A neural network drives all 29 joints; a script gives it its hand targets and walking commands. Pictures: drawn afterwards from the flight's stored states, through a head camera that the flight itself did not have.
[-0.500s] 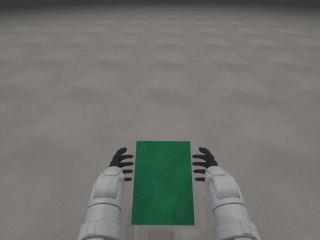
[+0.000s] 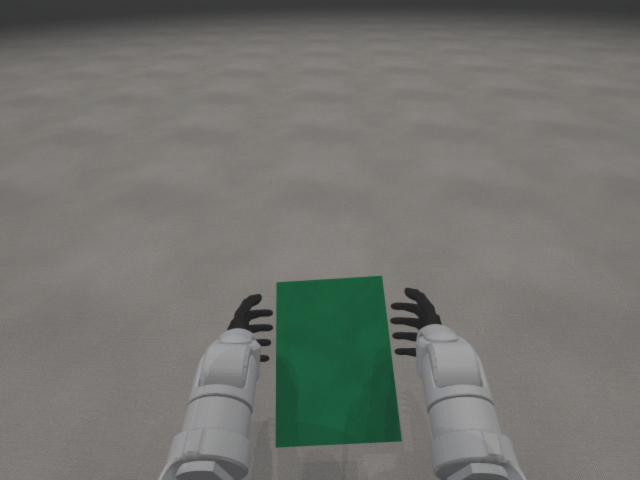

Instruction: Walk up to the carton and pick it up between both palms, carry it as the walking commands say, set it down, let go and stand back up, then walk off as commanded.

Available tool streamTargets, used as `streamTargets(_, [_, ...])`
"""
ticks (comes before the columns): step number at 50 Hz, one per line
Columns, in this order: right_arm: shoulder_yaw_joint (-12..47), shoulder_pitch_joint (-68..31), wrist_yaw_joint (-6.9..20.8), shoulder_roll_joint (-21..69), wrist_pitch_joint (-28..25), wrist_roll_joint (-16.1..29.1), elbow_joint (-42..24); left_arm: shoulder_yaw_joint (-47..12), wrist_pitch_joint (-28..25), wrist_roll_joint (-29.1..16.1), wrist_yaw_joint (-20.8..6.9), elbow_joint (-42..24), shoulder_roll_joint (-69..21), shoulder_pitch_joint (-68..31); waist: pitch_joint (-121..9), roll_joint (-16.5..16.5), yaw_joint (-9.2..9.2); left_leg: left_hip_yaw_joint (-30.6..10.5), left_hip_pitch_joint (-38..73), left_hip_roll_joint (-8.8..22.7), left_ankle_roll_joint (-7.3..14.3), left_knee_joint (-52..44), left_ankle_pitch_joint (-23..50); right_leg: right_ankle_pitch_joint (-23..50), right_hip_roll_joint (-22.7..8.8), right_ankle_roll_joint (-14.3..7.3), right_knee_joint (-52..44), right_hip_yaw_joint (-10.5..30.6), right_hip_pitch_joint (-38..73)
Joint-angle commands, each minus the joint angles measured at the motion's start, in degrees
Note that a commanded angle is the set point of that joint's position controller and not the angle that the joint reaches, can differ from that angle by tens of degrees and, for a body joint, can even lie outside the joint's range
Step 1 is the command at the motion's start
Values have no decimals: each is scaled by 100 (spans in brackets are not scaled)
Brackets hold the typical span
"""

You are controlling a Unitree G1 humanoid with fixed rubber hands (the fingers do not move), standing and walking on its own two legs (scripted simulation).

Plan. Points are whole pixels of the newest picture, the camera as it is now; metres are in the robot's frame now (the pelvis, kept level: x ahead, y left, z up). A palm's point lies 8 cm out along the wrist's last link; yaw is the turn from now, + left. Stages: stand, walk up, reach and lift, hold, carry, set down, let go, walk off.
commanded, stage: hold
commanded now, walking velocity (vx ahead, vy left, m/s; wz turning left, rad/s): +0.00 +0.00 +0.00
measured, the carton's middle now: (334, 362) +0.35 +0.02 -0.05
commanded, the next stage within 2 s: set down in 0.06 s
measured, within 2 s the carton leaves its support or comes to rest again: neither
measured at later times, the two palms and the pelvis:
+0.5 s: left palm (249, 373) +0.28 +0.14 +0.01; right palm (428, 361) +0.31 -0.11 +0.01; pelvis -0.01 -0.03 -0.01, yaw +0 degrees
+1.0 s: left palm (256, 400) +0.29 +0.14 -0.09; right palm (411, 399) +0.32 -0.10 -0.10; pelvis -0.06 -0.01 -0.06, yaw -2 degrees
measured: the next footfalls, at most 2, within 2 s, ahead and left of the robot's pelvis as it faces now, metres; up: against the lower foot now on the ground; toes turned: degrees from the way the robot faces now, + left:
none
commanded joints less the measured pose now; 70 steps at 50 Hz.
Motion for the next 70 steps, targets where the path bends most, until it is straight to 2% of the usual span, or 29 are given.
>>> streamTargets(1, [2621,-2458,1392,5651,-175,1627,-81,-2488,-297,-1519,-1443,-375,-6144,-2517,-1004,-86,-21,-262,-623,-109,-22,-448,606,533,349,-123,-255,172,724])
streamTargets(3, [2686,-2338,1342,5713,-128,1669,-143,-2500,-303,-1543,-1480,-519,-5978,-2468,-1062,-153,-16,-213,-627,-151,2,-414,632,677,307,-81,-292,198,787])
streamTargets(4, [2631,-1773,1259,6001,-189,1398,178,-2303,-245,-1400,-1448,-469,-5981,-2200,-1159,-366,4,-270,-154,12,6,-87,986,857,291,-224,-181,390,703])
streamTargets(7, [2476,-1894,1220,5958,-306,1395,151,-2113,-267,-1262,-1512,-356,-5767,-2103,-967,-202,175,-200,-402,-62,38,-60,747,691,210,-209,-157,462,572])
streamTargets(10, [2324,-1985,1179,5958,-474,1350,322,-1982,-392,-1185,-1555,-262,-5666,-2156,-875,-157,248,-170,-477,-98,61,36,653,623,169,-178,-72,491,401])
streamTargets(15, [2004,-2096,1032,5992,-775,1176,751,-1779,-702,-1086,-1623,-105,-5421,-2527,-879,-190,164,-158,-748,-110,85,315,400,441,122,-116,103,566,149])
streamTargets(21, [1516,-2326,900,5966,-1191,858,1358,-1350,-1129,-779,-1616,396,-5260,-2904,-971,-209,82,-175,-1327,-104,131,629,65,90,136,-114,369,630,-119])
streamTargets(28, [1097,-2796,819,5702,-1763,556,1821,-799,-1680,-332,-1514,951,-5122,-3109,-1219,-193,161,-161,-2037,-115,154,954,-44,-129,231,-157,763,624,-538])
streamTargets(36, [899,-3302,798,5291,-2425,210,2013,-659,-2274,-54,-1353,1273,-5316,-3269,-1691,-104,157,-142,-2698,-174,69,1330,-102,-268,442,-235,1328,511,-1353])
streamTargets(42, [947,-3711,800,5194,-2846,0,2065,-669,-2697,81,-1303,1389,-5403,-3503,-2261,-145,205,-110,-3222,-218,33,1779,-273,-452,586,-251,1790,456,-2039])
streamTargets(49, [1190,-4033,788,5184,-3183,-107,2084,-925,-3017,2,-1298,1389,-5508,-3815,-3035,-219,243,-54,-3763,-315,-23,2319,-410,-575,698,-230,2347,382,-2867])
streamTargets(60, [1804,-3925,691,5436,-3292,100,2008,-1402,-3150,-265,-1386,1265,-5422,-3847,-4067,-381,311,100,-4912,-488,-67,3189,-382,-488,783,-105,3226,313,-3757])
streamTargets(70, [2033,-3767,415,5412,-3375,305,2101,-1512,-3261,-447,-1419,1329,-4995,-3800,-4403,-568,346,137,-5931,-575,-93,3925,-284,-305,833,-10,3894,327,-4437])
